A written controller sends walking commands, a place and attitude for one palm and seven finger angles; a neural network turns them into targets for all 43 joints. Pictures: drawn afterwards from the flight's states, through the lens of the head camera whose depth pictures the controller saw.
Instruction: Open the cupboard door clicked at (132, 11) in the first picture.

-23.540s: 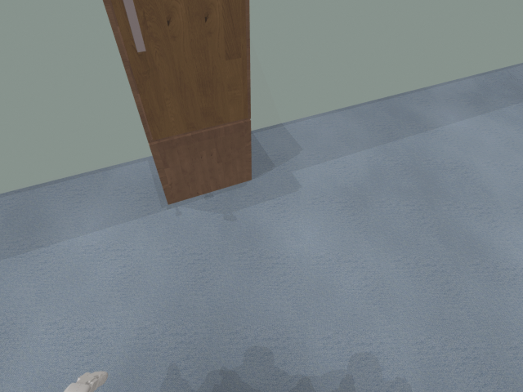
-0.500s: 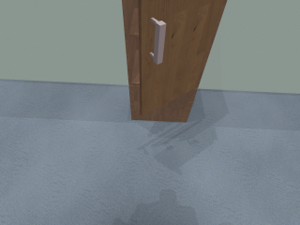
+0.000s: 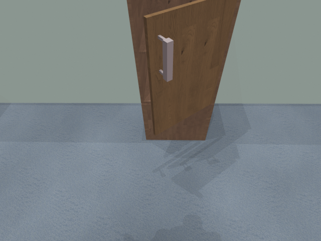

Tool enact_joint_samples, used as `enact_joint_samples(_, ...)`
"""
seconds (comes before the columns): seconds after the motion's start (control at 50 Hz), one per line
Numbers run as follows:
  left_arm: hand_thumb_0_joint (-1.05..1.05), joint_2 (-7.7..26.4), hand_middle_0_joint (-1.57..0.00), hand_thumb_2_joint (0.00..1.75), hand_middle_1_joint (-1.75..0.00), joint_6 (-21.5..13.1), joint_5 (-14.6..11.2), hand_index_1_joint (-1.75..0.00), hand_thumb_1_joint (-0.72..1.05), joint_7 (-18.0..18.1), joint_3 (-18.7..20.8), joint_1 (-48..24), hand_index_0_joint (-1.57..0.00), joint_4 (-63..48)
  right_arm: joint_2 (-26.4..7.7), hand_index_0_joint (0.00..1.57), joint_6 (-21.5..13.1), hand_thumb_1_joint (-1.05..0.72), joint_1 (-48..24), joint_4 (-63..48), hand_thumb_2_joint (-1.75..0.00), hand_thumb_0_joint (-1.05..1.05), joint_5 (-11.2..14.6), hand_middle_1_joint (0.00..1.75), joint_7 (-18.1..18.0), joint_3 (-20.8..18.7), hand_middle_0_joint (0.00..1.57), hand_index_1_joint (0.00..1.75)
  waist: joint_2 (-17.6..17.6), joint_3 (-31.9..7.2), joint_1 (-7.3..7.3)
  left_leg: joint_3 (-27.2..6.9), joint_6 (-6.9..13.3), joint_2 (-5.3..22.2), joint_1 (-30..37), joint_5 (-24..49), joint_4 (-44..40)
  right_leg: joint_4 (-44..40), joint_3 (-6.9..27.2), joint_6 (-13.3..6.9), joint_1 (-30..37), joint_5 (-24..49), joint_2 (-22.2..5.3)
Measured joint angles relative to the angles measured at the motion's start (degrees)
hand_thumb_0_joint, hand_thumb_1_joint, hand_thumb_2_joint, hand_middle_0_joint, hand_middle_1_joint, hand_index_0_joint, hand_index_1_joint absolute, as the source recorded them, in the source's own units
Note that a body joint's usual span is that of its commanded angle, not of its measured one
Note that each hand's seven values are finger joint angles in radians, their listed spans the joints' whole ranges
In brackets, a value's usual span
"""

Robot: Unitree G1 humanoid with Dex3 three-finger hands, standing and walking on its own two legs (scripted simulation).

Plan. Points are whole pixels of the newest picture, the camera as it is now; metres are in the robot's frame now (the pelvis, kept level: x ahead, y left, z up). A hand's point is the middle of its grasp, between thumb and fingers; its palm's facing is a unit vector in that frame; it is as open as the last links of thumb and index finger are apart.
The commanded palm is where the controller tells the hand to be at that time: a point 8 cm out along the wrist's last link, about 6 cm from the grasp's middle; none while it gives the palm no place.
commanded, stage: let the arm hang, fingers relaxed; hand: left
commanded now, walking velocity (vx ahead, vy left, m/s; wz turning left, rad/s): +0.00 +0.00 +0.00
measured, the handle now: (164, 58) +0.67 +0.02 +0.10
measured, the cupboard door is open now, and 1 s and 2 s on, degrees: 37 37 37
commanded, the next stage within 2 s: look to check the result in 0.18 s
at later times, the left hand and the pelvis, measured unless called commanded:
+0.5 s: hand out of the picture +0.10 +0.23 -0.15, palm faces -0.01 -0.94 -0.34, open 7.4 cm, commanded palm none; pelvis +0.03 -0.01 +0.00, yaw +0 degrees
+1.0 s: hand out of the picture +0.13 +0.22 -0.15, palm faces -0.03 -0.94 -0.33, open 7.4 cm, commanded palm none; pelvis +0.04 -0.01 +0.00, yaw -2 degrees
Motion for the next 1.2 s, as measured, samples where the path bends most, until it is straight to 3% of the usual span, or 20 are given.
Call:
enact_joint_samples(0.36, 0.00, 0.44, -0.20, 0.90, -0.30, -0.51, -0.07, -0.30, 0.90, -0.01, -0.46, -1.05, -0.21, 0.95, -2.07, 0.20, -0.29, -0.91, -4.06, 0.27, -0.90, 0.00, 0.17, 0.30, -0.29, 0.34, 0.20, 0.30, -0.52, 0.74, 0.07, -0.16, -0.67, 0.59, 3.09, 0.24, -4.16, -3.12, -0.25, -0.27, 2.63, -0.36, 0.77)
enact_joint_samples(0.94, 0.00, 1.25, -0.20, 0.90, -0.30, -0.76, -0.17, -0.30, 0.90, 0.12, -0.69, -1.50, -0.21, 0.73, -2.64, 0.20, -0.09, -0.91, -4.37, 0.56, -0.90, 0.00, 0.31, 0.30, -0.43, 0.59, 0.20, 0.30, -0.47, 0.54, -0.01, 0.23, -1.51, 1.76, 5.52, -0.37, -6.14, -4.75, 0.04, -0.92, 4.64, -1.03, 2.06)
enact_joint_samples(1.08, 0.00, 0.05, -0.20, 0.90, -0.30, 0.99, -0.10, -0.30, 0.90, 0.62, 0.14, -0.12, -0.20, -0.77, -0.91, 0.20, 0.76, -0.91, -3.91, -1.30, -0.90, 0.00, 0.23, 0.30, -1.42, 0.09, 0.20, 0.30, -0.69, 0.73, 0.67, 2.84, -1.70, 2.75, 3.61, -2.85, -1.76, -1.13, 2.59, -1.01, 1.86, -2.00, 3.01)
enact_joint_samples(1.2, 0.00, -1.98, -0.20, 0.90, -0.30, 2.89, 0.22, -0.30, 0.90, 0.05, 0.87, 1.96, -0.20, -2.86, 2.16, 0.20, 1.73, -0.91, -2.01, -4.08, -0.90, 0.00, 0.36, 0.30, -1.71, -0.57, 0.20, 0.30, -1.52, 1.73, 0.33, 5.85, -1.41, 3.76, 1.03, -6.01, 4.28, 4.30, 5.57, -0.91, -1.84, -3.47, 3.96)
